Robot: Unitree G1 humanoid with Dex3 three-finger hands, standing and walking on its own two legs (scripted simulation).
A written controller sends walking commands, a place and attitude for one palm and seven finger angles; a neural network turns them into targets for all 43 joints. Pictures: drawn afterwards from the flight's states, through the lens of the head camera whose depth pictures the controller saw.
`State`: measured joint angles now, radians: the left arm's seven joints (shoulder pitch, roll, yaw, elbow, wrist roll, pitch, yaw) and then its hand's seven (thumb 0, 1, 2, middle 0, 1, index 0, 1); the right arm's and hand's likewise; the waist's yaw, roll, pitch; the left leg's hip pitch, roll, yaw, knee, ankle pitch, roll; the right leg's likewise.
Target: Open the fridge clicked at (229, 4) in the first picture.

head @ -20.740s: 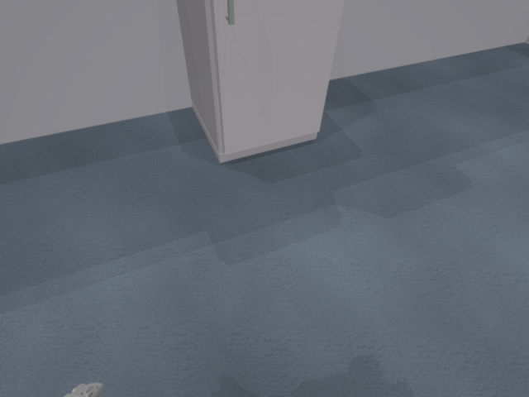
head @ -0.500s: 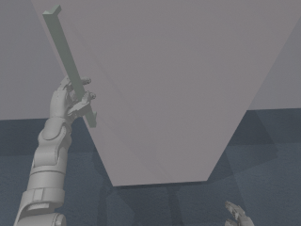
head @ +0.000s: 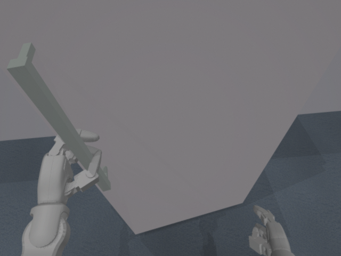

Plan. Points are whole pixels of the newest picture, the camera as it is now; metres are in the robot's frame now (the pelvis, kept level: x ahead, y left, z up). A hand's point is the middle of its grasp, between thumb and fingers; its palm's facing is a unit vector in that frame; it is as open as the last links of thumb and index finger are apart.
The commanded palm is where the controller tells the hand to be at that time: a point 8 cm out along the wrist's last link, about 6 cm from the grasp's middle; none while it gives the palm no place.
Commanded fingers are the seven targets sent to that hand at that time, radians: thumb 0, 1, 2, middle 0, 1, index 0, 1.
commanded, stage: walk backward, drawing the door open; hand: left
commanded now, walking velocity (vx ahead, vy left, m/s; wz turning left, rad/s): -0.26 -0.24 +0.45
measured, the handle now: (78, 138) +0.30 +0.18 +0.17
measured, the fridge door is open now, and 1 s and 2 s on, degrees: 10 39 83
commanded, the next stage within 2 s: stop walking and hold the door back in 1.80 s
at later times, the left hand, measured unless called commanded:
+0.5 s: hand (114, 231) +0.15 +0.10 +0.13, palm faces +0.33 -0.93 -0.17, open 6.1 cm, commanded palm +0.10 +0.14 +0.14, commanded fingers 0.00 0.90 0.90 -0.45 -1.40 -0.45 -1.40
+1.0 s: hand out of the picture +0.05 -0.01 +0.13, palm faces +0.71 -0.67 -0.24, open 6.3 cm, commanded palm -0.01 +0.00 +0.14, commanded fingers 0.00 0.90 0.90 -0.45 -1.40 -0.45 -1.40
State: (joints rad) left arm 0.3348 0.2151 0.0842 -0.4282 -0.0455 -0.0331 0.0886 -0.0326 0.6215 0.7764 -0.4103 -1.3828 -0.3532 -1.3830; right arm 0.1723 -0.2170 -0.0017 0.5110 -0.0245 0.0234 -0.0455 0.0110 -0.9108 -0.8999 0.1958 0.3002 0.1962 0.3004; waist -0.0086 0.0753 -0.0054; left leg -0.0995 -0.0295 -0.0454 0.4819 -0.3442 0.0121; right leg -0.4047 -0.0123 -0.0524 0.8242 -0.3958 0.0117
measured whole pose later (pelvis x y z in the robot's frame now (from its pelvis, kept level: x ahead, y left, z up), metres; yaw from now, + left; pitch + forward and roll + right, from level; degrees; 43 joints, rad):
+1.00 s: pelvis -0.03 -0.27 -0.02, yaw +41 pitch +1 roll +0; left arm 0.41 0.23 0.05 -0.57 -0.01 -0.09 0.05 -0.02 0.64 0.79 -0.45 -1.40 -0.32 -1.40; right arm 0.22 -0.19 -0.02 0.56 -0.04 -0.13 -0.10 0.01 -0.91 -0.90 0.20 0.30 0.20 0.30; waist -0.02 0.01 0.04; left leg -0.30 0.03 0.12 0.66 -0.36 -0.01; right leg -0.40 -0.02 -0.22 0.61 -0.22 -0.09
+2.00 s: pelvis +0.21 -0.66 -0.02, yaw +83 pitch -2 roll -2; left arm 0.33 0.39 0.41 -0.29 -0.03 -0.15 0.12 -0.12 0.57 0.77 -0.45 -1.40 -0.28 -1.35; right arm 0.23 -0.17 0.00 0.64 -0.01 -0.18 -0.06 0.01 -0.90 -0.90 0.20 0.30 0.20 0.30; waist 0.05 0.04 0.08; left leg -0.48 0.10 -0.17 0.76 -0.38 -0.05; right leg -0.24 -0.01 -0.04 0.56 -0.27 0.03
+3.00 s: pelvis +0.19 -0.77 -0.01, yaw +82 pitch -3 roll -1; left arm -0.52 0.53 0.48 0.76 0.00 -0.23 0.01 -0.03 0.63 0.78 -0.45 -1.40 -0.46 -1.40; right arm 0.29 -0.34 -0.01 0.73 0.03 -0.13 -0.10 0.01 -0.91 -0.90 0.20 0.30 0.20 0.30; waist -0.11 -0.01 0.08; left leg -0.28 0.04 0.04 0.55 -0.20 0.00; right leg -0.29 0.00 -0.01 0.54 -0.20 0.01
